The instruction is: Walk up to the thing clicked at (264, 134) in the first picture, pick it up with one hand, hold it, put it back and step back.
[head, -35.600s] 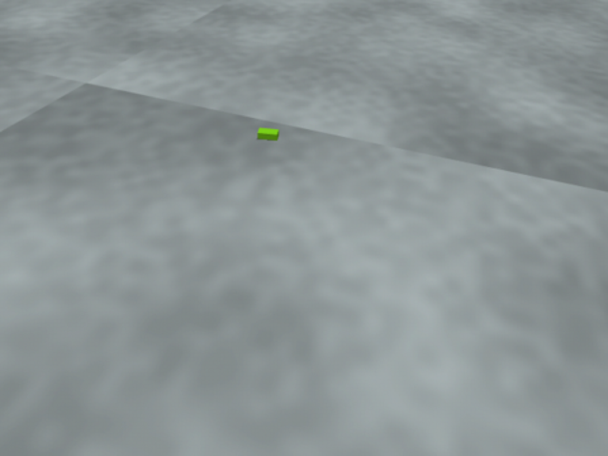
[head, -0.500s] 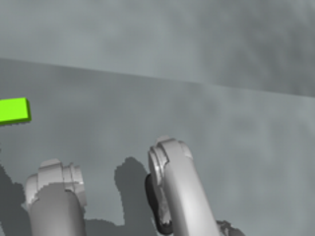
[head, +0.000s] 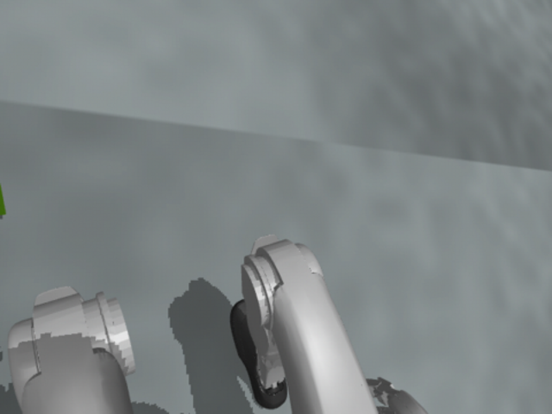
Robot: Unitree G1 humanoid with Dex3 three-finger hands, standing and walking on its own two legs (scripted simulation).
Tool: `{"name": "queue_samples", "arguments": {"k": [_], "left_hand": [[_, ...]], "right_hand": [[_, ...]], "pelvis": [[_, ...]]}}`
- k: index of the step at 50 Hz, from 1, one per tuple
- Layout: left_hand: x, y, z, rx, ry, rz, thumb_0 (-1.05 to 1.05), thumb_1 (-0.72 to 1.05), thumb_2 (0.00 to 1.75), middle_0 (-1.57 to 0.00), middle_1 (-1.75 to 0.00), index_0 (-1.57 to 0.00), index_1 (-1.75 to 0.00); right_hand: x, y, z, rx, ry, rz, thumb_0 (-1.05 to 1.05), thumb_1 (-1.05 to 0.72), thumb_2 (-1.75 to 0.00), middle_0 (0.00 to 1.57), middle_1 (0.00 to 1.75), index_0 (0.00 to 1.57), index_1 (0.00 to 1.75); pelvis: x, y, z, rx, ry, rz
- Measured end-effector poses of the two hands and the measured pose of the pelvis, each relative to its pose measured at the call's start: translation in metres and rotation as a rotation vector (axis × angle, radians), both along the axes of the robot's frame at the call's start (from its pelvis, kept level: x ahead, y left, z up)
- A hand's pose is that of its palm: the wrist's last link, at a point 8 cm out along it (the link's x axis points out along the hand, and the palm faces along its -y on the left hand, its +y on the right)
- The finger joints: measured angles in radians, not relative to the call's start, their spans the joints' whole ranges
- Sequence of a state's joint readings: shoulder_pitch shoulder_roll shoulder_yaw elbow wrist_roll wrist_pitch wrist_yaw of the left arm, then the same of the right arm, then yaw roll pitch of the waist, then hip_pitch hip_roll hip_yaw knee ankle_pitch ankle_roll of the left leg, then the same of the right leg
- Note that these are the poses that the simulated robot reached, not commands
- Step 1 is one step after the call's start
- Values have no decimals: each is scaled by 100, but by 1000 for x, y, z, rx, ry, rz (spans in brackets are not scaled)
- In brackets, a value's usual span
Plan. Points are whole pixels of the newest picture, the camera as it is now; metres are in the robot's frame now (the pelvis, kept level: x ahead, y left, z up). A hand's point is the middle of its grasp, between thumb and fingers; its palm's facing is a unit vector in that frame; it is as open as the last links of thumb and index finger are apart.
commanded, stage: rest palm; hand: left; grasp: from above
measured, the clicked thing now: out of the picture +0.47 +0.32 -0.29
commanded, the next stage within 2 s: close in 0.64 s
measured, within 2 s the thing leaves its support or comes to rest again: neither
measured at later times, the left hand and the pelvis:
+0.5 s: hand out of the picture +0.45 +0.33 -0.25, palm faces -0.48 -0.14 -0.87, open 14.3 cm; pelvis +0.01 +0.00 -0.01, yaw -2 degrees
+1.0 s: hand out of the picture +0.45 +0.30 -0.25, palm faces -0.42 -0.08 -0.90, open 13.2 cm; pelvis +0.00 +0.01 -0.01, yaw -4 degrees
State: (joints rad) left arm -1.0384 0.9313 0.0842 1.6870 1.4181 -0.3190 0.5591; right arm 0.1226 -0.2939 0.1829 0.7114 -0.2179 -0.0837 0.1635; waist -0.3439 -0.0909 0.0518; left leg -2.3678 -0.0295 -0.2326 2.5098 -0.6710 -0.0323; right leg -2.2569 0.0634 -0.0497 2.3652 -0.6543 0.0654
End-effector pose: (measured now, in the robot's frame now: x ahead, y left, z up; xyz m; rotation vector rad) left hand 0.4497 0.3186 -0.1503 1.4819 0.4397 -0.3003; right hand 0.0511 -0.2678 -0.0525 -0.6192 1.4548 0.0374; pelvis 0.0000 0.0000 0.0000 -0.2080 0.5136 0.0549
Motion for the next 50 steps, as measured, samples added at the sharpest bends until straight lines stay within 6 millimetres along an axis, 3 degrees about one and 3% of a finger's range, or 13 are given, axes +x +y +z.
{"name": "queue_samples", "arguments": {"k": [8,15,28,40,50], "left_hand": [[13,-6,-18,10,-16,35,0,-52,101,-8,-99,-8,-99],[27,-3,-26,-3,-24,97,0,-52,101,-8,-99,-8,-99],[9,13,-39,-17,44,111,0,-55,103,-8,-96,-7,-97],[7,-3,-39,-35,-12,3,0,-54,103,-9,-95,-8,-97],[7,-13,-45,9,-37,23,0,-37,91,-19,-91,-19,-91]], "right_hand": [[-12,15,-5,52,33,13,1,-90,-89,20,30,20,30],[-9,20,-3,76,34,34,1,-90,-89,20,30,20,30],[0,15,-1,72,70,96,0,-91,-90,20,30,20,30],[7,16,6,42,41,135,0,-90,-90,20,30,20,30],[7,21,6,80,10,160,0,-90,-90,20,30,20,30]], "pelvis": [[5,3,-6,-14,-1,-14],[10,5,-8,-28,0,-23],[10,4,-7,-33,-25,-25],[7,8,-9,-50,-53,-34],[3,11,-10,-54,-55,-41]]}}
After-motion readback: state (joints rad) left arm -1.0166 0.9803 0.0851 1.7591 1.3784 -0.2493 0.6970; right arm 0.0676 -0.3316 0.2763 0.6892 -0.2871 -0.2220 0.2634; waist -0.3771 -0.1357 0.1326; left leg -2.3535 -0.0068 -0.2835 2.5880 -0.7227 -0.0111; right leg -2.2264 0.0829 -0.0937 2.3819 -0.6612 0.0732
